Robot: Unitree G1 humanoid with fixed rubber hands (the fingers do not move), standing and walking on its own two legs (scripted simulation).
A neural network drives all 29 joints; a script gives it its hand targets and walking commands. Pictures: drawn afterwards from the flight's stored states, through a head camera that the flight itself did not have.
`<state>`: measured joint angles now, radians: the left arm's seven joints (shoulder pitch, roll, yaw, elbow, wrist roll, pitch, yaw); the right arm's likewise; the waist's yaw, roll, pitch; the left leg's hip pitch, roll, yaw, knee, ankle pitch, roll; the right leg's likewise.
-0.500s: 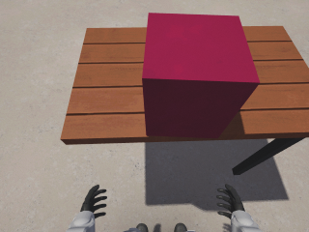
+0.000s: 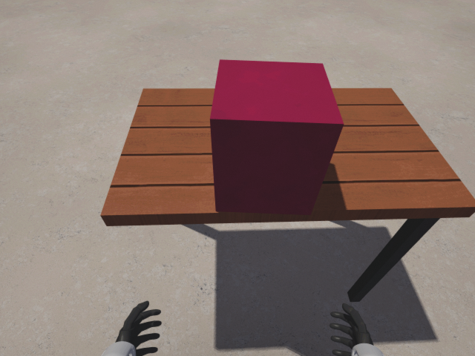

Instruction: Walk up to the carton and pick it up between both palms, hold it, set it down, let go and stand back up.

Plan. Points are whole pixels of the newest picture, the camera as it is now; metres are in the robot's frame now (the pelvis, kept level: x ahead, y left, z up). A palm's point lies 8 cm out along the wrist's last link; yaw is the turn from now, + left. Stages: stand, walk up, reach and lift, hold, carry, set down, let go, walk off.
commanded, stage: reach and lift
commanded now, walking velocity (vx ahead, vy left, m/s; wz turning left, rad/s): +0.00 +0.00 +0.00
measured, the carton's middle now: (267, 140) +0.51 -0.04 +0.08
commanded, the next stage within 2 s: none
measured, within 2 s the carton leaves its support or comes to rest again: neither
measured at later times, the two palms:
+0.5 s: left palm (144, 288) +0.24 +0.18 -0.03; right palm (371, 309) +0.20 -0.20 -0.02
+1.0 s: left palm (132, 278) +0.23 +0.19 +0.02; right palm (377, 290) +0.22 -0.20 +0.02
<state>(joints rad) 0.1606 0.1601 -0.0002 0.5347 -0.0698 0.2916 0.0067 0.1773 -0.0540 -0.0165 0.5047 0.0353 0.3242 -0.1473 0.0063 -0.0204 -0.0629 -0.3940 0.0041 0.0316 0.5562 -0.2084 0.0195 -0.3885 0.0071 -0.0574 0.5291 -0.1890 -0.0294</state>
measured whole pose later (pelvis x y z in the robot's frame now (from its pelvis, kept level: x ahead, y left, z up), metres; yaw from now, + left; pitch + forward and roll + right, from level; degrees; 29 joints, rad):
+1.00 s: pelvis +0.04 +0.00 +0.02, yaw +0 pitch +3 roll +0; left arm 0.36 0.18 -0.03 -0.04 -0.17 0.19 0.02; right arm 0.37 -0.14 0.04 -0.09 0.11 0.24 -0.12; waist -0.03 0.01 -0.04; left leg -0.24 -0.01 0.04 0.36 -0.17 0.02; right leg -0.25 0.01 -0.04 0.35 -0.16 -0.02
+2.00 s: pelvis +0.05 +0.01 +0.02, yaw -2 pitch +2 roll -1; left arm -0.05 0.15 0.01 -0.18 -0.21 0.61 0.14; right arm -0.07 -0.22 -0.07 -0.15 0.22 0.60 -0.10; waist -0.01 0.00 -0.06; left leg -0.19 -0.01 0.07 0.33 -0.17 0.03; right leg -0.19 0.01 -0.01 0.29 -0.13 -0.01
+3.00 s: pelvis +0.03 +0.01 +0.02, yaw -1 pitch +11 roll +0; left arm -1.06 0.35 0.02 0.79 -0.34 0.62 0.15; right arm -1.02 -0.34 -0.09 0.75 0.29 0.64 -0.16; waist -0.05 -0.01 -0.18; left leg -0.40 -0.01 0.05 0.32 -0.11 0.03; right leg -0.39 0.00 -0.04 0.28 -0.07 -0.01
